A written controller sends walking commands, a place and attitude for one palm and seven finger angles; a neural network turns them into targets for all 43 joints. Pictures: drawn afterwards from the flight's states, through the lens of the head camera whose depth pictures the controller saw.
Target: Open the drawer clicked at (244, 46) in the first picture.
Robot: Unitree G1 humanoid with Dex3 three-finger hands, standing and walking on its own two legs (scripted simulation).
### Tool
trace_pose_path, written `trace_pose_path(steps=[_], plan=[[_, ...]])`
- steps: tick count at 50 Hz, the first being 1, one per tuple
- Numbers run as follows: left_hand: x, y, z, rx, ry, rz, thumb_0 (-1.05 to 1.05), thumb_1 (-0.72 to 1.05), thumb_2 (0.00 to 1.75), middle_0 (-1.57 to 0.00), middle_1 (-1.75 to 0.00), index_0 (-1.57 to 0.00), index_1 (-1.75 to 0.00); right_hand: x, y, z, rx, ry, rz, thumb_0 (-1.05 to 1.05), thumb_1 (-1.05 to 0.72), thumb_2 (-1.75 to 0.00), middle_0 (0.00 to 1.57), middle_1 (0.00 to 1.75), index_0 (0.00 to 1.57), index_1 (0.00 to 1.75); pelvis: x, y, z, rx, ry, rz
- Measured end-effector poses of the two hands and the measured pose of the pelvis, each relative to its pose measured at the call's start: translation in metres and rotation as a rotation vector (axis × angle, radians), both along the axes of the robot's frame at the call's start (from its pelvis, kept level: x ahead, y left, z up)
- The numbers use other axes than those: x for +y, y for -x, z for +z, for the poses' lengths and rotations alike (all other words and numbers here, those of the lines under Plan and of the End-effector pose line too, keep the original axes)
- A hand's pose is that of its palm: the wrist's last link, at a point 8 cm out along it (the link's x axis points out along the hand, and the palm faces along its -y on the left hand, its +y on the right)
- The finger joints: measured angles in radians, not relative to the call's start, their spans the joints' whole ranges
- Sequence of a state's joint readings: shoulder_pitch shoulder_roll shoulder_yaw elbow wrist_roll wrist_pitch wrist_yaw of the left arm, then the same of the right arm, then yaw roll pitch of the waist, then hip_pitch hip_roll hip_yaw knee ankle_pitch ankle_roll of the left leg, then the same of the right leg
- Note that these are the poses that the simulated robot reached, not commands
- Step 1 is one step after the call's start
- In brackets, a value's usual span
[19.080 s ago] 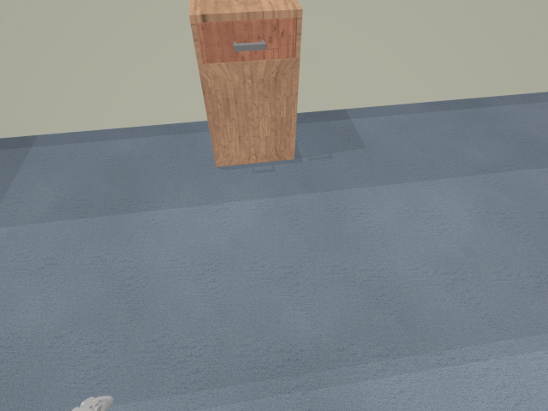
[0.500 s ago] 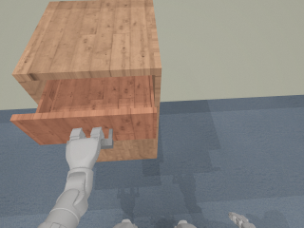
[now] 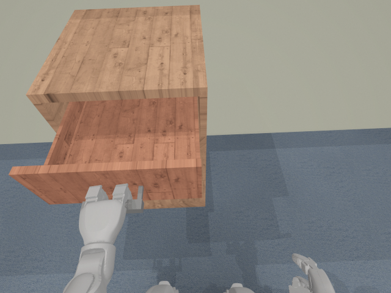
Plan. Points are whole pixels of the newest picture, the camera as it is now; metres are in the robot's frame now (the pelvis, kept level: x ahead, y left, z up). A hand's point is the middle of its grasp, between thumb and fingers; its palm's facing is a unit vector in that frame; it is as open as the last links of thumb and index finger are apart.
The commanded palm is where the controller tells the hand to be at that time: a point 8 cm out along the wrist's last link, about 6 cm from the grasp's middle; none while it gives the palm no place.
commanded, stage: pull the drawer open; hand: left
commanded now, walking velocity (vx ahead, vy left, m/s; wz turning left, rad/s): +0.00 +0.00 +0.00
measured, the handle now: (114, 198) +0.33 +0.20 -0.04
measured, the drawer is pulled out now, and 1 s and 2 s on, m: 0.21 0.30 0.30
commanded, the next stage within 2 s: open the thumb to release the handle in 1.16 s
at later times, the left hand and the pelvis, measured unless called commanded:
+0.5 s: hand (109, 248) +0.22 +0.19 -0.05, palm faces -0.04 -0.10 -0.99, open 5.7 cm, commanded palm +0.18 +0.19 -0.01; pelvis +0.01 -0.01 -0.01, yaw +0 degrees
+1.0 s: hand (105, 274) +0.18 +0.19 -0.05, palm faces -0.08 -0.12 -0.99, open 5.9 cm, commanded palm +0.12 +0.19 -0.01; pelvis +0.01 -0.02 -0.02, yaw +0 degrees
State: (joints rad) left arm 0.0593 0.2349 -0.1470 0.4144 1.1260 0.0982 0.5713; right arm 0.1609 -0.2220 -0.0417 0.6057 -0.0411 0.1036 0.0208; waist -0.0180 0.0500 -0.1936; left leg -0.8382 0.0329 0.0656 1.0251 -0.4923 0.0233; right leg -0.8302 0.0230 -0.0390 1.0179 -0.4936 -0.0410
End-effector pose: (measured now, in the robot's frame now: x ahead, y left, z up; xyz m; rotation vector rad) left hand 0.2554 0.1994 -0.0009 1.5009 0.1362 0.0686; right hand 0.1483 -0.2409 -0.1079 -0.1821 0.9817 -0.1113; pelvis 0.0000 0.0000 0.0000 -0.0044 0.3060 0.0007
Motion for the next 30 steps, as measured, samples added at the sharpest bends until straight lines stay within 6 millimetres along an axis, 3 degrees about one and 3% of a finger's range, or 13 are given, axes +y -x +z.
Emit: trace_pose_path(steps=[30], plan=[[-0.004,0.061,0.002,0.016,0.040,0.020,0.04,0.71,0.75,-0.27,-1.35,-0.42,-1.35,0.009,-0.039,0.001,-0.099,-0.037,0.089,0.01,-0.91,-0.89,0.20,0.30,0.20,0.30,-0.007,-0.009,-0.009,0.012,-0.010,-0.005]])
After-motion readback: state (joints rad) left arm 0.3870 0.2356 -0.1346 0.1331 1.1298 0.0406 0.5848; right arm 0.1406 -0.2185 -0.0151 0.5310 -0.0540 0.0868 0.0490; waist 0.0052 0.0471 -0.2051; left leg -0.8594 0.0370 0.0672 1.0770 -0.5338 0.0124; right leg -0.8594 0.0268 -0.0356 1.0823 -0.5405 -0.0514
